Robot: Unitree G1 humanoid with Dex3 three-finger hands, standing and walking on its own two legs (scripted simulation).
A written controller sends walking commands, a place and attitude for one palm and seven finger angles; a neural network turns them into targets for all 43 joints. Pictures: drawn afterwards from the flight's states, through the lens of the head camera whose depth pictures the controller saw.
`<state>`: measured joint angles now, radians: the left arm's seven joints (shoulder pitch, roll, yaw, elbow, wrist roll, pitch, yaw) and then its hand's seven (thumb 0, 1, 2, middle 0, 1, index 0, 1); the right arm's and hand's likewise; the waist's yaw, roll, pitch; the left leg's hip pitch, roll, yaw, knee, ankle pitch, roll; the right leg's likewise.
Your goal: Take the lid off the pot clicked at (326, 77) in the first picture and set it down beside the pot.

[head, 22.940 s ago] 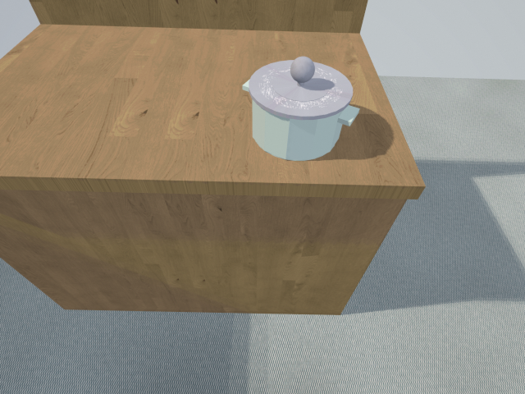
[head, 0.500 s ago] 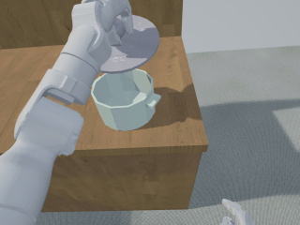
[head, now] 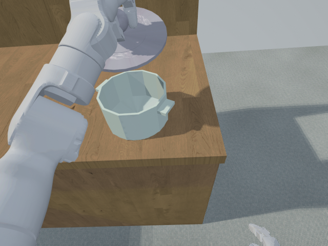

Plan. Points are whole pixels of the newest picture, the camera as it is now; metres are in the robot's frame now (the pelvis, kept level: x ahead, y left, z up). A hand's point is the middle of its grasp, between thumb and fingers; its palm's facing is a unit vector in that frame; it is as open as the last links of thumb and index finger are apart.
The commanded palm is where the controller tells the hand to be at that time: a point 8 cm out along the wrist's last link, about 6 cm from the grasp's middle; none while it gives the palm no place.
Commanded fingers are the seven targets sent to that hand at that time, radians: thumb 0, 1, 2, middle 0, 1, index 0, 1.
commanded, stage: move the lid sideways beside the pot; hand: left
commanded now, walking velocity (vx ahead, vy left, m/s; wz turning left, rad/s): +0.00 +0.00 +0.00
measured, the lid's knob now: (117, 21) +0.50 +0.09 +0.31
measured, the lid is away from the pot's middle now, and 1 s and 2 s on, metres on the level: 0.01 0.12 0.24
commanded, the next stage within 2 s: none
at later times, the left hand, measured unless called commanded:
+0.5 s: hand (85, 28) +0.47 +0.15 +0.31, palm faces -0.08 -0.05 -1.00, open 6.6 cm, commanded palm +0.45 +0.15 +0.39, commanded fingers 0.00 0.83 0.78 -0.97 -0.99 -0.98 -1.00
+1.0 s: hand (57, 28) +0.46 +0.20 +0.32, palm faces -0.06 -0.05 -1.00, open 6.5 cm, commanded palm +0.44 +0.21 +0.39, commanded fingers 0.00 0.83 0.78 -0.97 -0.99 -0.98 -1.00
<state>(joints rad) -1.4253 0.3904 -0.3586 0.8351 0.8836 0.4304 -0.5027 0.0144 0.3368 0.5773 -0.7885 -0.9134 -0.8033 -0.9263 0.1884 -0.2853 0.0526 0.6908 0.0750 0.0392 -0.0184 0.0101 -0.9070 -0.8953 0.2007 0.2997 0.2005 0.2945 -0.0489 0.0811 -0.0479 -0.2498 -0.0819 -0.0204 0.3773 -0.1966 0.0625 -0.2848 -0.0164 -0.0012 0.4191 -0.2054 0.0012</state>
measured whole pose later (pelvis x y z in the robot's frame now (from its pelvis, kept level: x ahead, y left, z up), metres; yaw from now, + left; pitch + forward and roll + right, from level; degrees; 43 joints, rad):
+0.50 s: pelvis +0.01 +0.01 +0.00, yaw +0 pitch +4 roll +0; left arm -1.35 0.50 -0.34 0.74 0.91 0.41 -0.57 0.01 0.34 0.58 -0.79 -0.91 -0.81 -0.93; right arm 0.18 -0.29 0.04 0.67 0.09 0.05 -0.02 0.01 -0.91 -0.90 0.20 0.30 0.20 0.29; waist -0.03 0.07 -0.04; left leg -0.23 -0.09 -0.02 0.38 -0.20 0.07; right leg -0.26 -0.02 0.00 0.40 -0.21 0.01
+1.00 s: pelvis +0.00 +0.01 +0.00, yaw +0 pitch +4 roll +0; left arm -1.32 0.61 -0.26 0.74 0.94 0.36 -0.58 0.01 0.34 0.58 -0.79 -0.91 -0.81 -0.93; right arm 0.20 -0.28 0.05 0.66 0.09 0.09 -0.01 0.01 -0.91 -0.90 0.20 0.30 0.20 0.29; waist -0.04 0.07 -0.04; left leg -0.25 -0.09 -0.02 0.38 -0.20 0.08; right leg -0.27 -0.02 0.00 0.40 -0.19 0.02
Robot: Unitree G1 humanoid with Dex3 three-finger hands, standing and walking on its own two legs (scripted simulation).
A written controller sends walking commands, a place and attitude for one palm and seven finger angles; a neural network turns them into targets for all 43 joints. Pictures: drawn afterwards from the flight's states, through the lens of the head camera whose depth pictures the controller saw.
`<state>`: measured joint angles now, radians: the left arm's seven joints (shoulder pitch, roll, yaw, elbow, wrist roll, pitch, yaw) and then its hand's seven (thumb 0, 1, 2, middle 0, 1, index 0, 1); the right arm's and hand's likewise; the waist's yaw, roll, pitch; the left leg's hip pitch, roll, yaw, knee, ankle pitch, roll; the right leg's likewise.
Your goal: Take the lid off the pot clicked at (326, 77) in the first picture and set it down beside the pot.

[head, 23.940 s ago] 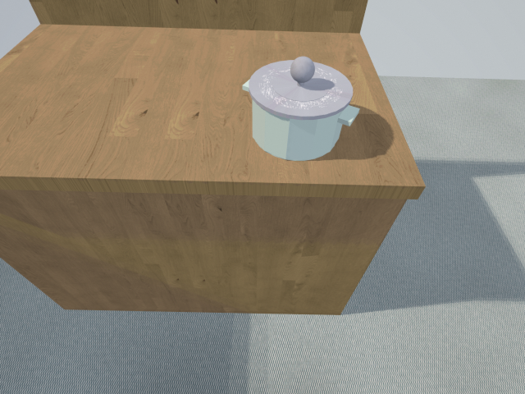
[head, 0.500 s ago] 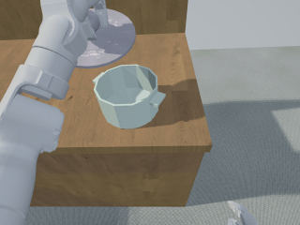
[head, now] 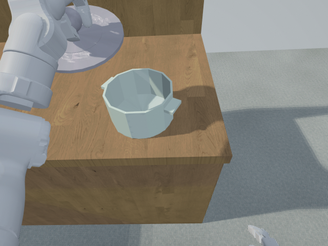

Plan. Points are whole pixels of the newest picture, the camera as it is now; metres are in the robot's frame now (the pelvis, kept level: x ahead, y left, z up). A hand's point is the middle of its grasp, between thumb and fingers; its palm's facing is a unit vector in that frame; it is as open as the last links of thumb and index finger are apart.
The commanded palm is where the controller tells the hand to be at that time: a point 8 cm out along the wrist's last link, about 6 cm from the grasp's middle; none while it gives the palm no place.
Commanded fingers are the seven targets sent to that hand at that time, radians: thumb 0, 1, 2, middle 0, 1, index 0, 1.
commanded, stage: move the lid sideways beside the pot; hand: left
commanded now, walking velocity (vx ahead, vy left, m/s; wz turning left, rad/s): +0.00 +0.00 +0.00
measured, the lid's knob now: (69, 20) +0.49 +0.19 +0.31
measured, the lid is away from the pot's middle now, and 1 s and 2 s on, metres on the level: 0.12 0.24 0.23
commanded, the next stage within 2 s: lower the lid onto the table in 1.08 s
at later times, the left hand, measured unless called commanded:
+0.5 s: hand (33, 29) +0.46 +0.26 +0.31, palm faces -0.09 -0.05 -0.99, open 6.5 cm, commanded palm +0.44 +0.25 +0.39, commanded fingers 0.00 0.83 0.78 -0.97 -0.99 -0.98 -1.00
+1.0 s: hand (12, 30) +0.46 +0.30 +0.31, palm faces -0.09 -0.05 -0.99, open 6.5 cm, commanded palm +0.44 +0.29 +0.39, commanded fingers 0.00 0.83 0.78 -0.97 -0.99 -0.98 -1.00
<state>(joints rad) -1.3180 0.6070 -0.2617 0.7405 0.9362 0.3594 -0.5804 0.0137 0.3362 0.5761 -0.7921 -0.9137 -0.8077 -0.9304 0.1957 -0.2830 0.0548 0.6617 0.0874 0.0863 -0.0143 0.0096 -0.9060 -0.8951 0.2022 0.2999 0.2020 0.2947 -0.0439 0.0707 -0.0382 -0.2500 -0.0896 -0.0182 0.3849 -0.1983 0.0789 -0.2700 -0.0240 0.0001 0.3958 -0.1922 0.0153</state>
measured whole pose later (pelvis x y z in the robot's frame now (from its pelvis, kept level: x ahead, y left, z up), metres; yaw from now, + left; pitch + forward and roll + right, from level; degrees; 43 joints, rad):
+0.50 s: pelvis +0.00 +0.00 +0.00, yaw +0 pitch +5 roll -1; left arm -1.31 0.76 -0.22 0.81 0.97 0.30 -0.60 0.01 0.34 0.57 -0.79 -0.91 -0.81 -0.93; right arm 0.23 -0.30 0.04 0.66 0.11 0.11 -0.03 0.01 -0.91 -0.90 0.20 0.30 0.20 0.29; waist -0.06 0.06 -0.02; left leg -0.27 -0.08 -0.03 0.40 -0.21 0.07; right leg -0.27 -0.01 -0.01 0.37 -0.18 0.01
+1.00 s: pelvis +0.01 +0.00 +0.00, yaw +0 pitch +6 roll -1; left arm -1.27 0.86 -0.13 0.81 0.99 0.24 -0.61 0.01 0.34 0.57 -0.79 -0.92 -0.81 -0.94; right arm 0.23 -0.31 0.05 0.64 0.11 0.15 -0.02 0.01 -0.91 -0.89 0.20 0.30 0.20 0.29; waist -0.06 0.07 -0.01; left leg -0.28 -0.07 -0.02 0.40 -0.22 0.08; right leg -0.27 -0.01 -0.01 0.35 -0.18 0.01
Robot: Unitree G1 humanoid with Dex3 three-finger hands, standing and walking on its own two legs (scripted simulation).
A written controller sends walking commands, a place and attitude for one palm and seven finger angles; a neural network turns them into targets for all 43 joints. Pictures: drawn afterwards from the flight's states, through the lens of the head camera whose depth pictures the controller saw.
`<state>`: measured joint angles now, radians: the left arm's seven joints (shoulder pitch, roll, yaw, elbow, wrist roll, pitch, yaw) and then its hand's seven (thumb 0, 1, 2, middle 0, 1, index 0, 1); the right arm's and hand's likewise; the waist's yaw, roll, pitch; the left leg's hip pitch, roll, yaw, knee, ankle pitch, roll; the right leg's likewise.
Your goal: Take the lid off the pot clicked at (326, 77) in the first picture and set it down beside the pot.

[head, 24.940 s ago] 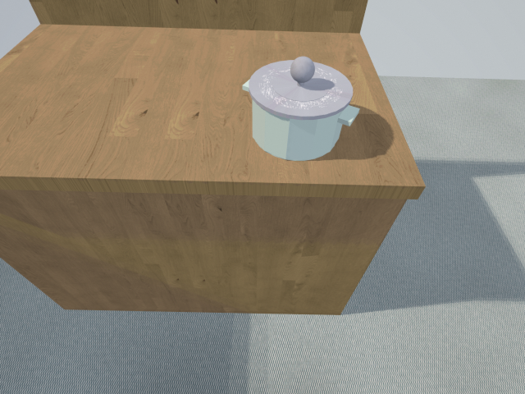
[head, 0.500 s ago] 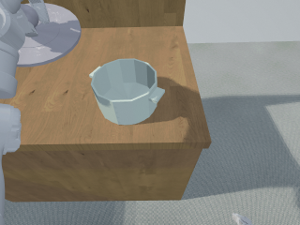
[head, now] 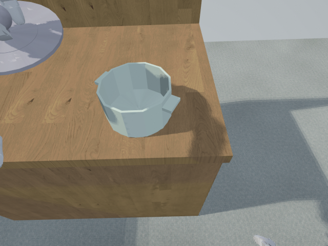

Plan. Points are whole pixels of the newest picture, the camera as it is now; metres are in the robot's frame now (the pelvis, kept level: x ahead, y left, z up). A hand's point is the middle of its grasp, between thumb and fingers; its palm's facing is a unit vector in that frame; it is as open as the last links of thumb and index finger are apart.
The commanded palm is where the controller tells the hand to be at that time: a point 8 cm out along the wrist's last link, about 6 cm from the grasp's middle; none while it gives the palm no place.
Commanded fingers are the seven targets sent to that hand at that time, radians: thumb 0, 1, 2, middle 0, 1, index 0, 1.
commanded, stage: move the lid sideways beside the pot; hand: left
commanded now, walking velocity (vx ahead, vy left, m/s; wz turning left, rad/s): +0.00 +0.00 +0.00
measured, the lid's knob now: out of the picture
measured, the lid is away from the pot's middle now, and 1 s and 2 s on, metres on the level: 0.24 0.23 0.22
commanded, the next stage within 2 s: lower the lid onto the table in 0.08 s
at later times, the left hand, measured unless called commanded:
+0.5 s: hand (3, 35) +0.44 +0.29 +0.29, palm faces -0.14 -0.08 -0.99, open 6.5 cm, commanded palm +0.43 +0.29 +0.36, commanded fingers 0.00 0.83 0.78 -0.97 -0.99 -0.98 -1.00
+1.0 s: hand (17, 51) +0.45 +0.29 +0.25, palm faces -0.21 -0.08 -0.97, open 6.5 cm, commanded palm +0.44 +0.29 +0.33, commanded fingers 0.00 0.83 0.78 -0.97 -0.99 -0.98 -1.00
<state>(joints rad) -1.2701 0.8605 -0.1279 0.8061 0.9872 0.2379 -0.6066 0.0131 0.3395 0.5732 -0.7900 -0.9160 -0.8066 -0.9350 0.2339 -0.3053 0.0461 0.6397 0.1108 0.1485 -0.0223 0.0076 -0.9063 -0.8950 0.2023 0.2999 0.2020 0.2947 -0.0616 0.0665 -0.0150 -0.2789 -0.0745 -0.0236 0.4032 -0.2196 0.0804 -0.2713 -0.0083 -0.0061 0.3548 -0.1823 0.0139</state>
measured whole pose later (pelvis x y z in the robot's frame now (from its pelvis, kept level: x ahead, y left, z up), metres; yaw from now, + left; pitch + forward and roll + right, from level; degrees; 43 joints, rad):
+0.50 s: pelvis -0.01 +0.00 +0.00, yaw +0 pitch +5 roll -1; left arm -1.26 0.80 -0.18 0.85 0.97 0.27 -0.60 0.01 0.34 0.57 -0.79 -0.92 -0.81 -0.94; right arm 0.21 -0.29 0.06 0.64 0.12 0.14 -0.03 0.01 -0.91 -0.89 0.20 0.30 0.20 0.29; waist -0.06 0.07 -0.01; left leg -0.28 -0.08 -0.03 0.41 -0.21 0.08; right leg -0.27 -0.01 -0.01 0.37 -0.18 0.01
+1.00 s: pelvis +0.00 -0.01 +0.00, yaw +0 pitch +5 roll -1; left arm -1.15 0.83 -0.11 0.83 0.96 0.22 -0.58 0.01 0.34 0.57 -0.79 -0.92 -0.80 -0.94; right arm 0.27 -0.31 0.03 0.66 0.11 0.12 -0.03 0.01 -0.91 -0.90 0.20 0.30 0.20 0.29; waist -0.08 0.06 0.00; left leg -0.27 -0.06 -0.02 0.42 -0.23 0.07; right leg -0.26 0.01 -0.01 0.35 -0.18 0.01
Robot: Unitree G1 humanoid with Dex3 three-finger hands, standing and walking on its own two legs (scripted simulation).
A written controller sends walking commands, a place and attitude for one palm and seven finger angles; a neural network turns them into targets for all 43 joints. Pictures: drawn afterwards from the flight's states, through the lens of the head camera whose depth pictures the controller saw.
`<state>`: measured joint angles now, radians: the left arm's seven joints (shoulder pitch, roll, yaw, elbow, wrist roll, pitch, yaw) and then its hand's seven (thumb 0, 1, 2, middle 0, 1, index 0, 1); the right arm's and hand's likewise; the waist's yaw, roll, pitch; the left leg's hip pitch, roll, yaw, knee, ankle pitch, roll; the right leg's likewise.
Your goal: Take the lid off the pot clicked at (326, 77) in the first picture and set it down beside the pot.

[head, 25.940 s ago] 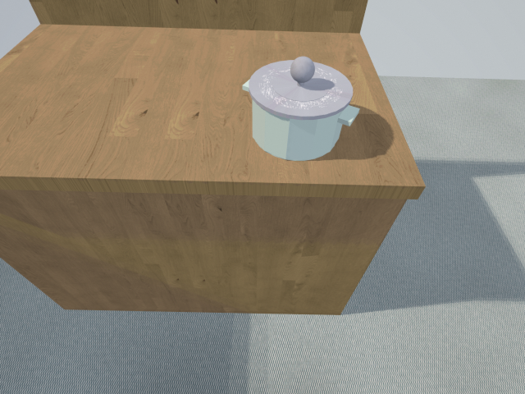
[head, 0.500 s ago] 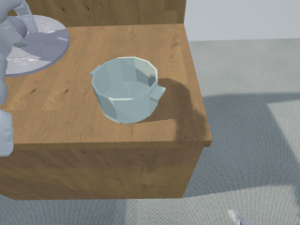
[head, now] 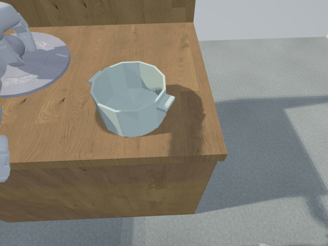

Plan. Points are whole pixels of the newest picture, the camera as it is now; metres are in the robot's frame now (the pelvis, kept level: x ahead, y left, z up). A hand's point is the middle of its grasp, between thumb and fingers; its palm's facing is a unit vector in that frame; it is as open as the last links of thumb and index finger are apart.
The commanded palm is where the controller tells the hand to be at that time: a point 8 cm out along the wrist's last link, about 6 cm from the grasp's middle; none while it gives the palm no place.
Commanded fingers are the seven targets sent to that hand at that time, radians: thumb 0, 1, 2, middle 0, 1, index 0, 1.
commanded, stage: lower the lid onto the table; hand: left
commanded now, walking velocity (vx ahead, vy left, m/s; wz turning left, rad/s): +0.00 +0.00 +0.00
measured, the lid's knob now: (11, 46) +0.48 +0.31 +0.24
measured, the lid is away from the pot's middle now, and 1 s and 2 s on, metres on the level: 0.23 0.22 0.23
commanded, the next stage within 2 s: none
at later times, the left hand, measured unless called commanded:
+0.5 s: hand (22, 66) +0.45 +0.29 +0.22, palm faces -0.27 -0.09 -0.96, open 6.5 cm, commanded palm +0.44 +0.30 +0.29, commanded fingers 0.00 0.83 0.78 -0.97 -0.99 -0.98 -1.00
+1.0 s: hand (28, 77) +0.45 +0.30 +0.18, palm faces -0.32 -0.11 -0.94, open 6.5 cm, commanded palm +0.45 +0.30 +0.26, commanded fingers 0.00 0.83 0.78 -0.97 -0.99 -0.98 -1.00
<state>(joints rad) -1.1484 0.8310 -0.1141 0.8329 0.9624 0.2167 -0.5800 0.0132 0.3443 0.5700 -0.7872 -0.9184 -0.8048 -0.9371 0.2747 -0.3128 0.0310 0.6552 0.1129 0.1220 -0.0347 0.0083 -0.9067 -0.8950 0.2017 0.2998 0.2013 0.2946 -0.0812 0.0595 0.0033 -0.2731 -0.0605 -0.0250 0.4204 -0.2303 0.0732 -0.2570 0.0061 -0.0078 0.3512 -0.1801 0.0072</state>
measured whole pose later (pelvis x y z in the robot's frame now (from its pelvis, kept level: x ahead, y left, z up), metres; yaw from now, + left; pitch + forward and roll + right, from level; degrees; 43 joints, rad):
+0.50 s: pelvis +0.00 +0.00 +0.00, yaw +1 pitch +5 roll -1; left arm -1.09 0.77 -0.13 0.82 0.93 0.17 -0.56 0.01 0.35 0.57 -0.79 -0.92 -0.81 -0.94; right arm 0.23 -0.30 0.04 0.64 0.11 0.12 -0.03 0.01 -0.91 -0.89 0.20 0.30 0.20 0.29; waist -0.07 0.05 0.00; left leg -0.28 -0.07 -0.04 0.43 -0.23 0.08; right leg -0.26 0.00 -0.02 0.36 -0.19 0.01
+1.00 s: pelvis +0.00 +0.01 +0.00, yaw +0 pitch +5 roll -2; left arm -1.03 0.78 -0.08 0.89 0.93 0.09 -0.52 0.01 0.35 0.57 -0.78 -0.92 -0.80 -0.94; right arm 0.29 -0.31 0.02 0.66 0.10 0.12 -0.03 0.01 -0.91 -0.89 0.20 0.30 0.20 0.29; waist -0.09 0.05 0.00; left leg -0.29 -0.07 -0.03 0.44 -0.25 0.08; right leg -0.26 0.00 -0.01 0.36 -0.19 0.01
